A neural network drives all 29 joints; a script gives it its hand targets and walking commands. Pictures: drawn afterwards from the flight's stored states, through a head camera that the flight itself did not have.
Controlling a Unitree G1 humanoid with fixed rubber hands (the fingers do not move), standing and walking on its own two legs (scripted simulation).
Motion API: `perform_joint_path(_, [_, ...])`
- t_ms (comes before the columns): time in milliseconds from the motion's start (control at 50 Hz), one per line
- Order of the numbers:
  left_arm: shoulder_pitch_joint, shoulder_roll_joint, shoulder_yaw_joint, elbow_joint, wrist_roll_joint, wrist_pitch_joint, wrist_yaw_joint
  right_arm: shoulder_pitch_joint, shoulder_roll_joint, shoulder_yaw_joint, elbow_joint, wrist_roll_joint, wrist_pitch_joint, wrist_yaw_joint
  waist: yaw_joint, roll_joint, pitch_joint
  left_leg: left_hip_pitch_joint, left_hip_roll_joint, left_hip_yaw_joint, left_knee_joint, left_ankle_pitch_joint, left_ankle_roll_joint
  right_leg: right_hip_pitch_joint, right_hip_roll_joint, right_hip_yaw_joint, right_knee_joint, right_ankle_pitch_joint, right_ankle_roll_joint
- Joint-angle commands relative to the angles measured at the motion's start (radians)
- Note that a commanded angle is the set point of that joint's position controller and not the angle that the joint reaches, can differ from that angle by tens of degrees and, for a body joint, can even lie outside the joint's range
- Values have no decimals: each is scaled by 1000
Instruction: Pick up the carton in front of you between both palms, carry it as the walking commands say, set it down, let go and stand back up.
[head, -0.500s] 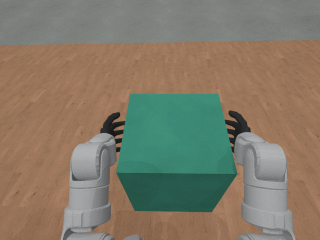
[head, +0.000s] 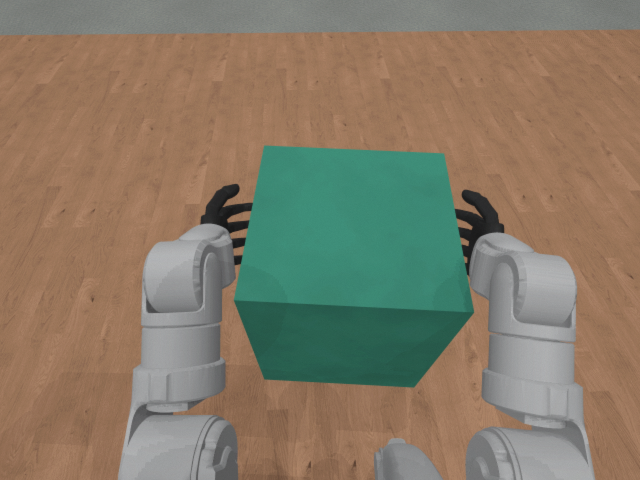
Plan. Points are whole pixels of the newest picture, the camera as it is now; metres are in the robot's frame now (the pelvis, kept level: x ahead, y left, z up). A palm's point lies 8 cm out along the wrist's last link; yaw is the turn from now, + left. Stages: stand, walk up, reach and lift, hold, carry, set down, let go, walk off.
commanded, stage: carry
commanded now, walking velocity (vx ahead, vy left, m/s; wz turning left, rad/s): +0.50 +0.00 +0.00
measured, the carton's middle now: (345, 277) +0.37 -0.01 +0.00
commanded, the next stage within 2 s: none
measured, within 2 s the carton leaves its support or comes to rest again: neither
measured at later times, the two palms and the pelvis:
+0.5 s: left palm (235, 76) +0.69 +0.15 +0.06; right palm (419, 69) +0.73 -0.14 +0.06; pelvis +0.35 -0.03 -0.03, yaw +2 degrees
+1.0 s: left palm out of the picture +1.03 +0.14 +0.02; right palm out of the picture +1.02 -0.16 +0.02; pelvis +0.66 +0.01 -0.07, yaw +0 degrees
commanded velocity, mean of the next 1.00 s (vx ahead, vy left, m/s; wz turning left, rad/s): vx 0.50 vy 0.00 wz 0.00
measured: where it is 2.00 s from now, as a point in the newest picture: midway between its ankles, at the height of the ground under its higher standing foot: (328, 184)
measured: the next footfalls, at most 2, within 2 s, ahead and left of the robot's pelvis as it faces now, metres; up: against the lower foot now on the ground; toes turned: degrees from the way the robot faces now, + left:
right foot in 0.22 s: +0.33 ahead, -0.06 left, -0.04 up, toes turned -2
left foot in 0.68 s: +0.64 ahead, +0.05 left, -0.07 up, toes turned +4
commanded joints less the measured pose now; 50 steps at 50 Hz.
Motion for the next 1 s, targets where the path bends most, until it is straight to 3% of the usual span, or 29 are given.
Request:
perform_joint_path(0, [-661, -1083, -715, -173, -380, -69, -164, -733, 1092, 749, -212, 478, -11, 242, -41, 105, -680, 663, 238, -252, -24, 860, 60, -146, 13, -42, -141, 121, -3])
perform_joint_path(60, [-653, -1015, -745, -210, -361, -78, -164, -705, 1040, 790, -230, 479, -20, 248, -63, 97, -631, 627, 143, -156, 0, 860, 32, -61, 72, -129, -420, 332, -2])
perform_joint_path(100, [-639, -963, -746, -196, -351, -71, -169, -676, 1002, 797, -198, 476, -21, 250, -72, 101, -597, 559, 107, -108, 26, 806, 19, 82, 116, -179, -617, 472, -8])
perform_joint_path(140, [-608, -919, -730, -151, -341, -59, -182, -650, 972, 794, -143, 469, -17, 251, -24, 116, -597, 472, 113, -88, 142, 780, -6, 303, 121, -171, -718, 610, -42])
perform_joint_path(160, [-591, -902, -717, -125, -336, -53, -190, -647, 963, 794, -106, 466, -15, 254, 27, 105, -615, 411, 109, -51, 261, 733, -25, 450, 97, -158, -770, 692, -56])
perform_joint_path(180, [-583, -882, -703, -104, -332, -46, -200, -650, 953, 792, -65, 462, -13, 256, 75, 70, -618, 286, 92, -46, 389, 558, -39, 602, 21, -106, -759, 757, -58])
perform_joint_path(200, [-582, -866, -683, -74, -340, -38, -211, -653, 940, 778, -26, 451, -9, 257, 74, -60, -635, 64, 52, -52, 545, 38, -49, 796, -153, 50, -598, 1128, -45])
perform_joint_path(220, [-591, -833, -649, -9, -325, -32, -217, -654, 961, 754, 21, 444, 8, 255, 90, -274, -742, -212, -63, -110, 773, -419, -94, 1087, -342, 379, -501, 1359, -198])
perform_joint_path(240, [-570, -838, -634, 44, -334, -26, -224, -651, 955, 732, 48, 436, 15, 250, 104, -283, -798, -335, -36, -164, 932, -454, -84, 1164, -389, 469, -503, 1122, -289])
perform_joint_path(260, [-575, -884, -635, 55, -357, -30, -234, -673, 970, 719, 51, 433, 17, 247, 129, -229, -797, -440, -12, -179, 973, -423, -72, 1121, -377, 535, -584, 678, -341])
perform_joint_path(280, [-636, -953, -654, 32, -394, -35, -246, -716, 999, 714, 37, 427, 12, 245, 125, -113, -703, -468, 23, -185, 901, -345, -65, 980, -311, 499, -647, 481, -301])
perform_joint_path(320, [-790, -1062, -689, -37, -467, -44, -263, -755, 1046, 691, 10, 410, -4, 232, 89, -18, -596, -385, 53, -168, 723, -230, -79, 776, -250, 357, -685, 602, -231])
perform_joint_path(360, [-840, -1113, -712, -75, -513, -53, -268, -741, 1072, 678, -3, 397, -15, 215, 78, -44, -585, -331, 55, -143, 604, -185, -89, 714, -212, 278, -702, 638, -186])
perform_joint_path(420, [-812, -1120, -711, -99, -527, -61, -266, -686, 1076, 683, -19, 373, -27, 190, 104, -112, -600, -392, 48, -103, 465, -82, -96, 802, -179, 190, -668, 894, -150])
perform_joint_path(460, [-787, -1108, -715, -110, -527, -63, -266, -667, 1064, 692, -40, 359, -32, 177, 115, -119, -606, -388, 29, -73, 351, 33, -94, 828, -138, 133, -650, 984, -128])
perform_joint_path(540, [-749, -1061, -726, -113, -522, -62, -266, -670, 1011, 715, -80, 345, -28, 165, 142, -114, -576, -294, -37, 1, 40, 263, -83, 845, -58, 44, -597, 979, -109])
perform_joint_path(580, [-704, -1036, -719, -75, -505, -60, -264, -653, 983, 715, -64, 337, -17, 170, 147, -125, -560, -177, -52, 16, -84, 383, -54, 812, -55, 24, -553, 924, -105])
perform_joint_path(620, [-680, -1023, -713, -27, -494, -57, -264, -627, 954, 696, -19, 326, -7, 182, 95, -132, -589, 35, -52, 17, -153, 443, -25, 742, -57, 0, -401, 923, -80])
perform_joint_path(640, [-686, -1018, -711, 0, -490, -55, -266, -611, 942, 683, 5, 322, -4, 189, 44, -107, -608, 190, -26, 14, -209, 488, -21, 662, -44, -41, -260, 862, -52])
perform_joint_path(660, [-689, -1012, -708, 30, -481, -55, -268, -606, 923, 665, 26, 321, -1, 200, 17, -37, -612, 372, 83, -80, -143, 623, -24, 476, -14, -37, -107, 579, -37])
perform_joint_path(680, [-691, -1024, -702, 63, -471, -50, -268, -611, 911, 641, 63, 327, 5, 209, 40, 119, -663, 622, 308, -318, 85, 1094, 21, 204, 50, -40, 43, -115, -18])
perform_joint_path(700, [-697, -1003, -670, 97, -469, -38, -263, -601, 887, 624, 114, 317, 5, 212, -30, 294, -768, 823, 451, -622, 55, 903, 222, -55, 132, 25, 316, -305, 10])
perform_joint_path(720, [-709, -1013, -661, 95, -460, -38, -258, -587, 923, 620, 142, 330, 4, 219, -41, 228, -793, 792, 432, -695, -12, 486, 251, -135, 90, 63, 381, -262, -13])
perform_joint_path(740, [-749, -1033, -655, 70, -458, -43, -251, -623, 982, 633, 120, 363, -1, 230, -37, 134, -709, 670, 357, -641, -68, 296, 206, -167, 58, 54, 318, -184, -22])
perform_joint_path(760, [-778, -1054, -647, 48, -453, -50, -243, -708, 1037, 654, 70, 405, -7, 240, -20, 35, -646, 561, 322, -575, -101, 289, 165, -145, 32, 45, 237, -115, -18])
perform_joint_path(780, [-784, -1069, -638, 30, -443, -56, -233, -784, 1082, 681, 26, 447, -12, 246, -6, 4, -619, 478, 306, -534, -120, 324, 149, -111, 12, 44, 177, -76, -12])
perform_joint_path(840, [-756, -1087, -636, -11, -417, -70, -202, -857, 1144, 720, -50, 520, -25, 252, 5, 47, -614, 394, 265, -425, -130, 401, 98, -48, -4, 21, 39, -31, 8])
perform_joint_path(920, [-695, -1067, -656, -51, -385, -84, -173, -790, 1131, 728, -70, 522, -33, 252, -26, 93, -632, 506, 231, -326, -73, 690, 71, -137, -3, -16, -122, 114, 15])
perform_joint_path(980, [-689, -1034, -681, -93, -374, -86, -165, -761, 1097, 741, -91, 513, -36, 253, -44, 99, -615, 536, 171, -252, -40, 776, 43, -115, 27, -59, -299, 277, 4])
